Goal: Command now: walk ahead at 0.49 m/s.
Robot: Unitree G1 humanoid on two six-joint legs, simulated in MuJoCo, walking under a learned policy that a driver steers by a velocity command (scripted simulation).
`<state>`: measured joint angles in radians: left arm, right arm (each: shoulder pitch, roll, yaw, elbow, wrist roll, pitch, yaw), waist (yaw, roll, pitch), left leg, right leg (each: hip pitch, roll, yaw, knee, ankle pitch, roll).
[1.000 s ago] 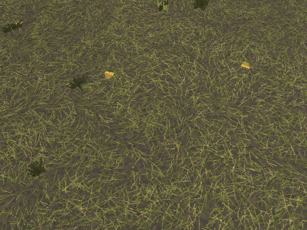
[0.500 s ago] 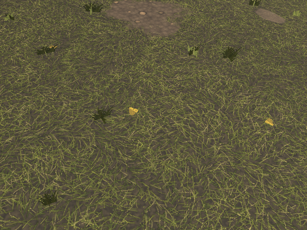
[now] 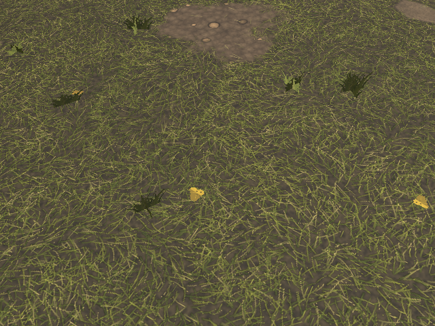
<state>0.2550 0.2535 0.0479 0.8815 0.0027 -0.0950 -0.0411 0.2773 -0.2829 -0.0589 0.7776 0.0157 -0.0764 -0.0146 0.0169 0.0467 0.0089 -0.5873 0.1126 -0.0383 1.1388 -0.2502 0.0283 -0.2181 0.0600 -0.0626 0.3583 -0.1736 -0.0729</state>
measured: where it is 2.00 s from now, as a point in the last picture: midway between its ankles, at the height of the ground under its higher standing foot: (298, 171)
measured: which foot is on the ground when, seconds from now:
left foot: up 0.00-0.32, down 0.34-0.88, up 0.90-1.00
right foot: down 0.00-0.34, up 0.36-0.86, down 0.88-1.00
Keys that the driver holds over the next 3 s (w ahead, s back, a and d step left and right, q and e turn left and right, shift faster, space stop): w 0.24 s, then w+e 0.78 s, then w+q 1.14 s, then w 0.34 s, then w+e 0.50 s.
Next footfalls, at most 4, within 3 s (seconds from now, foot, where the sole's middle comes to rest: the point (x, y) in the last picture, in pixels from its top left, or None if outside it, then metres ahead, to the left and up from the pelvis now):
0.34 left None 0.38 0.14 -0.78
0.88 right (290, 288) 0.61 -0.16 -0.78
1.42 left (265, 190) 0.99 -0.10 -0.78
1.88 right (325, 148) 1.20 -0.36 -0.78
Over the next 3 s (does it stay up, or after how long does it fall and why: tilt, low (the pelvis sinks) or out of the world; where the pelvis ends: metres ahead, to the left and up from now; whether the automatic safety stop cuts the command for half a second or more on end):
stays up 1.65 -0.17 -0.03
